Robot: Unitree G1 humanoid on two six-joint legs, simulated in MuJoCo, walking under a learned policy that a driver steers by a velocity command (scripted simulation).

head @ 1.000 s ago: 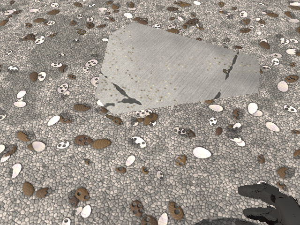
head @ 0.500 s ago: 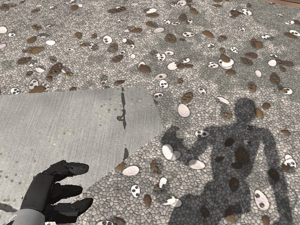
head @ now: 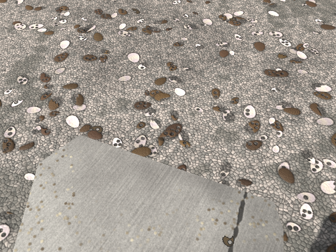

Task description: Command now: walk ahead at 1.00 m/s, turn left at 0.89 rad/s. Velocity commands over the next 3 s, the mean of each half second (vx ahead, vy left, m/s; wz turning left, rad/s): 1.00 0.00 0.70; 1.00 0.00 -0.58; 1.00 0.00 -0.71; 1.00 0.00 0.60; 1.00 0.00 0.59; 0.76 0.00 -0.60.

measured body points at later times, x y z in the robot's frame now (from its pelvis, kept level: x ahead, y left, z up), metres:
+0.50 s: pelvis +0.47 -0.01 +0.03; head +0.49 +0.01 +0.48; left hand +0.52 +0.30 -0.07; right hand +0.62 -0.27 -0.09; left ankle +0.24 +0.02 -0.58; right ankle +0.58 -0.09 -0.69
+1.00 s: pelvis +0.90 +0.13 +0.05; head +0.91 +0.14 +0.49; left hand +1.00 +0.43 -0.06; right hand +0.99 -0.16 -0.06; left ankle +0.84 +0.25 -0.69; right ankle +0.87 +0.02 -0.60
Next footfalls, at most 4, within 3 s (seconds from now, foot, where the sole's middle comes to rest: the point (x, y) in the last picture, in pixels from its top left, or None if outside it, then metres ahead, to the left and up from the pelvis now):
0.40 right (192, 218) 0.62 -0.07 -0.73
0.82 left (117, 164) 0.88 0.25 -0.73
1.24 right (163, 98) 1.30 0.04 -0.73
1.68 left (164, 46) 1.78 0.04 -0.73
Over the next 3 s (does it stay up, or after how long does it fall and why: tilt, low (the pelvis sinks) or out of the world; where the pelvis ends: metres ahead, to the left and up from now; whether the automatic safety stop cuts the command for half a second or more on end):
stays up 2.75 0.12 0.00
